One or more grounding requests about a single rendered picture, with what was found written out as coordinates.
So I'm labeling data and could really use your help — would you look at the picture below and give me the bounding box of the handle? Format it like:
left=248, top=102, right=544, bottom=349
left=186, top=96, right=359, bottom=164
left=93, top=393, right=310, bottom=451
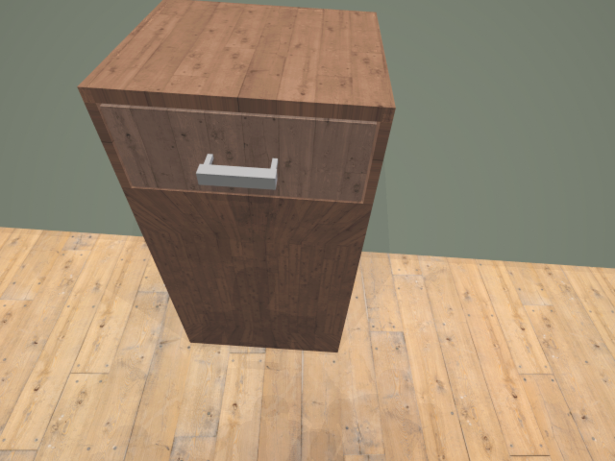
left=196, top=154, right=278, bottom=190

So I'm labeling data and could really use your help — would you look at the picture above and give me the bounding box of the drawer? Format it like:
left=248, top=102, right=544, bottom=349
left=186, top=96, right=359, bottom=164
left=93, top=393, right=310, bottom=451
left=100, top=104, right=377, bottom=202

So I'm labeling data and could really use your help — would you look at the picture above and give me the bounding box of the cabinet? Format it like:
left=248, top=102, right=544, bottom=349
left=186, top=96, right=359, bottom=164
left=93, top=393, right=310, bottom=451
left=77, top=0, right=396, bottom=352

